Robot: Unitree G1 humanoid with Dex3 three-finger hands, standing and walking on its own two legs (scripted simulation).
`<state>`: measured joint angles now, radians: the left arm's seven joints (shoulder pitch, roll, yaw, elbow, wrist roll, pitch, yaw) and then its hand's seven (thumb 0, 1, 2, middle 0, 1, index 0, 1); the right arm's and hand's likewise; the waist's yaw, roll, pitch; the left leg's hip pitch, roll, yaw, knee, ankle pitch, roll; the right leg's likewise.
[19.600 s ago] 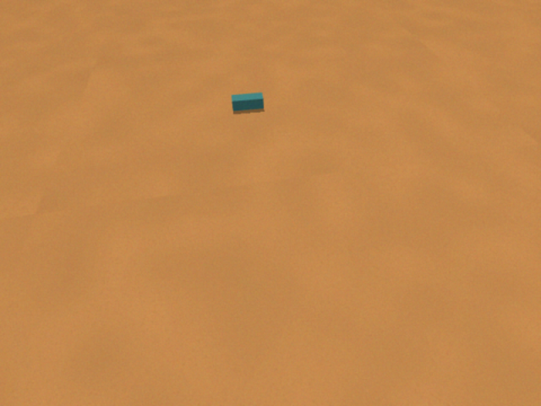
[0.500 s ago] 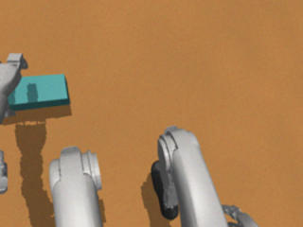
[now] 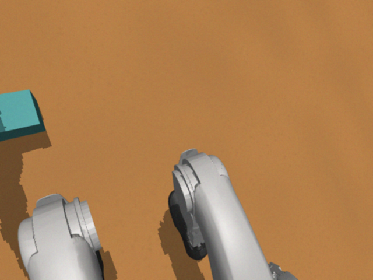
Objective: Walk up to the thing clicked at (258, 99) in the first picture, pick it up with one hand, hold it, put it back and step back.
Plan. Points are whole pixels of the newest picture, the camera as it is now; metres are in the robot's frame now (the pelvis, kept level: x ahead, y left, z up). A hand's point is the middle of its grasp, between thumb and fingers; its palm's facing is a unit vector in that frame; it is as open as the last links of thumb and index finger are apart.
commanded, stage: rest palm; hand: left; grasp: from above
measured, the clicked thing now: out of the picture +0.50 +0.30 -0.28
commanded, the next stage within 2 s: close in 0.58 s
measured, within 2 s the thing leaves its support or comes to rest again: neither
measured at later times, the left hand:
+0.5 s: hand out of the picture +0.49 +0.30 -0.23, palm faces -0.44 -0.10 -0.89, open 13.5 cm
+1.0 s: hand out of the picture +0.48 +0.29 -0.25, palm faces -0.44 -0.08 -0.90, open 12.2 cm
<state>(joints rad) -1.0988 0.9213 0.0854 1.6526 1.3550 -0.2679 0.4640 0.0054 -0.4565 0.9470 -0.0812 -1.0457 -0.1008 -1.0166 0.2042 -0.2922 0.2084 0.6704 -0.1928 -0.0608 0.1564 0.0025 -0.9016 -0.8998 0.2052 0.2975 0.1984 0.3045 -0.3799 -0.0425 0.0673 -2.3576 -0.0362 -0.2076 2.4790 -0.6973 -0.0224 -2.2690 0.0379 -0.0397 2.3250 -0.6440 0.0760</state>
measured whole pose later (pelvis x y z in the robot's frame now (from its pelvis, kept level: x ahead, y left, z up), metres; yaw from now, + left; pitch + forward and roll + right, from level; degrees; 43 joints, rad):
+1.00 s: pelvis +0.00 +0.01 -0.01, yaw -3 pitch +28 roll -15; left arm -1.12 1.02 0.09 1.76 1.38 -0.25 0.61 0.00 -0.26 0.93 -0.19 -1.09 -0.22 -1.05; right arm 0.14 -0.34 0.28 0.65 -0.26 -0.19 0.24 0.00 -0.90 -0.90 0.20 0.30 0.20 0.30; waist -0.42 -0.11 0.15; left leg -2.35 -0.03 -0.27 2.56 -0.73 -0.02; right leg -2.24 0.06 -0.09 2.35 -0.64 0.08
